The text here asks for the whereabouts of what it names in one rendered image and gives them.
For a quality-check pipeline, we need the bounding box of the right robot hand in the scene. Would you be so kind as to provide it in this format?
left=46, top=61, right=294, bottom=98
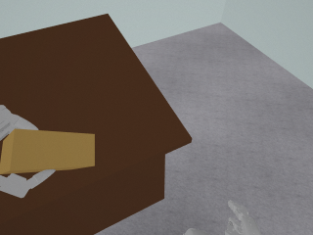
left=225, top=200, right=261, bottom=235

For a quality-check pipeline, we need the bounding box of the sponge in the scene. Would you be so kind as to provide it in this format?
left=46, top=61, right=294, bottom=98
left=0, top=128, right=95, bottom=174

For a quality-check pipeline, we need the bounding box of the left robot hand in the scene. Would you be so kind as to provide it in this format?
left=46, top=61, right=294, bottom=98
left=0, top=105, right=55, bottom=198

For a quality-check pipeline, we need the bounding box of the table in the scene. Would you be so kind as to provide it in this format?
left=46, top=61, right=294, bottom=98
left=0, top=14, right=193, bottom=235

